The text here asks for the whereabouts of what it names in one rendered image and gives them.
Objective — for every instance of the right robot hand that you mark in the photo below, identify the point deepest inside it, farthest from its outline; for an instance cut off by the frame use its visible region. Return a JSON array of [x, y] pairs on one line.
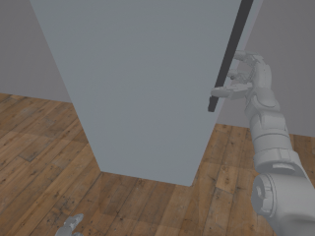
[[260, 76]]

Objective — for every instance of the handle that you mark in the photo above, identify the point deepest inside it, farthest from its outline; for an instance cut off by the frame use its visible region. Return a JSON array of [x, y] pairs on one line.
[[240, 21]]

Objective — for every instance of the robot right forearm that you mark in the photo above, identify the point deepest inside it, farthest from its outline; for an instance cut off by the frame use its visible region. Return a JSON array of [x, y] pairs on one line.
[[270, 137]]

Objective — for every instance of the fridge door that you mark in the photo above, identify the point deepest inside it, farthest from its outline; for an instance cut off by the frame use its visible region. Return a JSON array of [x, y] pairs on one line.
[[140, 74]]

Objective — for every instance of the left robot hand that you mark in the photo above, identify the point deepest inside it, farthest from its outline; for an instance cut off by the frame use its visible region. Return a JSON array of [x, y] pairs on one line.
[[69, 225]]

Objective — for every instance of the right robot upper arm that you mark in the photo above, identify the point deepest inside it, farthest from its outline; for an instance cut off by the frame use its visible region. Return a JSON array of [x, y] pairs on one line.
[[286, 201]]

